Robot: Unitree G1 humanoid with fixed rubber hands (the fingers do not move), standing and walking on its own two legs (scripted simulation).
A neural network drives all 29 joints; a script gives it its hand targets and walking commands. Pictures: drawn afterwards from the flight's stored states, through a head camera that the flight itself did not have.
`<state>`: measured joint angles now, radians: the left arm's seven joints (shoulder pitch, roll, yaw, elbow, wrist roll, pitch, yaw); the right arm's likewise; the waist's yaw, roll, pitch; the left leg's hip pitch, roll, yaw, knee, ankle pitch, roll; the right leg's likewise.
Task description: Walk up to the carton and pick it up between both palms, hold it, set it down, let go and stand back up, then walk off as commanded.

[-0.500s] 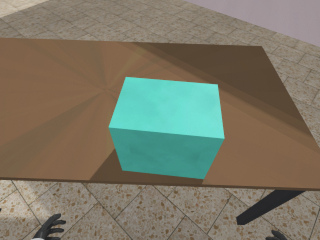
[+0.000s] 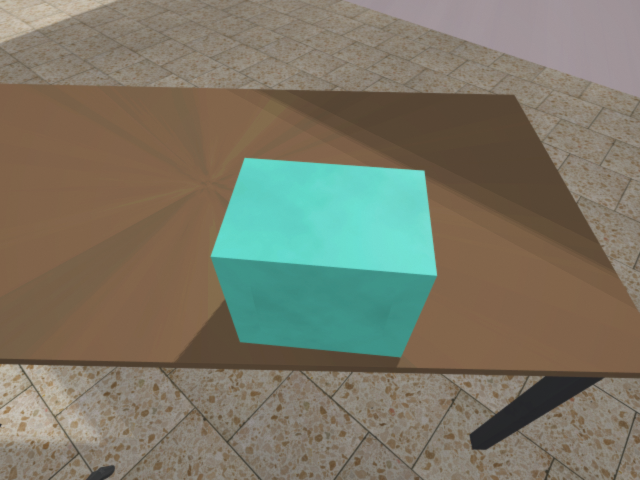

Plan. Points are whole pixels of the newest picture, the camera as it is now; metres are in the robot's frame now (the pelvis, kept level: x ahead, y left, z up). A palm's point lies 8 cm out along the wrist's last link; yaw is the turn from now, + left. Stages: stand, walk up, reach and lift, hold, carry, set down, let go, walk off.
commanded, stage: walk up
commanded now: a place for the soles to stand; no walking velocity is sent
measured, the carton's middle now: (326, 262) +0.40 +0.01 +0.02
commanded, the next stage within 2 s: reach and lift in 0.28 s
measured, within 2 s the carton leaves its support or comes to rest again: neither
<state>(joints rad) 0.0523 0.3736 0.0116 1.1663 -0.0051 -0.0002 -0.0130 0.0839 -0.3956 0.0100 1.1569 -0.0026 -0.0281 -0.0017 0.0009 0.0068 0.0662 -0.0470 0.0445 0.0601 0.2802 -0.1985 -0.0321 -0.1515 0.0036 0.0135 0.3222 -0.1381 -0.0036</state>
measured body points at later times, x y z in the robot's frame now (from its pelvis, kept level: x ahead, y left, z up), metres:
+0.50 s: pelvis -0.02 -0.01 -0.03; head +0.04 +0.00 +0.42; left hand +0.18 +0.27 -0.11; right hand +0.16 -0.30 -0.13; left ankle -0.03 +0.14 -0.75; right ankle +0.02 -0.12 -0.75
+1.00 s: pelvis -0.01 +0.01 -0.01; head +0.01 +0.01 +0.44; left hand +0.16 +0.29 -0.06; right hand +0.14 -0.27 -0.06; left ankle -0.03 +0.14 -0.75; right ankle +0.02 -0.12 -0.75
